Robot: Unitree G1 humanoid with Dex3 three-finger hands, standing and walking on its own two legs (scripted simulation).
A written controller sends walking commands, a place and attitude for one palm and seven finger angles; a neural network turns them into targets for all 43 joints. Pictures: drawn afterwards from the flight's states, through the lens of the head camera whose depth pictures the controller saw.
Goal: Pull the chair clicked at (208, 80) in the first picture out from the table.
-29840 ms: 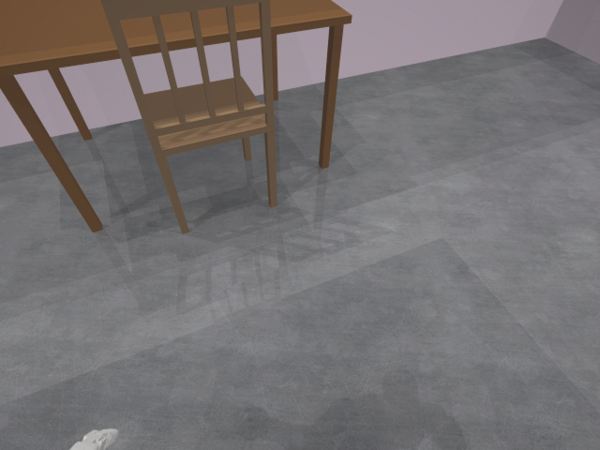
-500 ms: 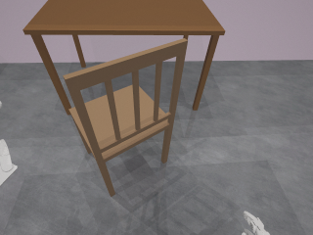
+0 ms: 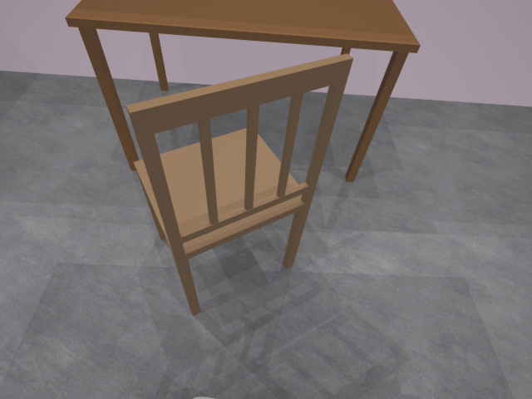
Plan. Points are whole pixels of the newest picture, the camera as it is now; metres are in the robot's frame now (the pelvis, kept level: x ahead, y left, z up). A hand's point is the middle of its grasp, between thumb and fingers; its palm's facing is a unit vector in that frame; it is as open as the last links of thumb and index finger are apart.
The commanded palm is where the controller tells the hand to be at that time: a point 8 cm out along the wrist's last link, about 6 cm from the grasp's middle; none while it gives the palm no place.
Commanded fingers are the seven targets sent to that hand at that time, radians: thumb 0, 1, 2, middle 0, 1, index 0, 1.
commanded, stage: let the arm hang, fingers relaxed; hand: left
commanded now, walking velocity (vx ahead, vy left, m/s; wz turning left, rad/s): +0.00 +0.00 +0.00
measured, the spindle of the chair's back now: (250, 164) +0.60 +0.07 -0.06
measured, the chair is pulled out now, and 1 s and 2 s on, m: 0.48 0.48 0.48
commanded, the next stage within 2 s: look to check the result in 0.78 s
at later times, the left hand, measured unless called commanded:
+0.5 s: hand out of the picture +0.00 +0.15 -0.17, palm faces +0.05 -0.98 -0.18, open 7.4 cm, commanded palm none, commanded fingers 0.00 0.90 0.90 -0.20 -0.30 -0.20 -0.30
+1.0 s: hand out of the picture +0.00 +0.14 -0.17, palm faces +0.07 -0.98 -0.17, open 7.4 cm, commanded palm none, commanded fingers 0.00 0.90 0.90 -0.20 -0.30 -0.20 -0.30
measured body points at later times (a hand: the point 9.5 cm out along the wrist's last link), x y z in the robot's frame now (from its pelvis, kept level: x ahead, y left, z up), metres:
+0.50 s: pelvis +0.00 -0.02 +0.00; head +0.01 -0.03 +0.45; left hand +0.00 +0.20 -0.15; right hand -0.01 -0.23 -0.16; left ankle +0.04 +0.14 -0.73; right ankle +0.00 -0.14 -0.73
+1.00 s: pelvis +0.00 -0.03 +0.00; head +0.02 -0.03 +0.45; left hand +0.00 +0.19 -0.16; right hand +0.00 -0.24 -0.16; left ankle +0.04 +0.14 -0.73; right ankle +0.00 -0.14 -0.73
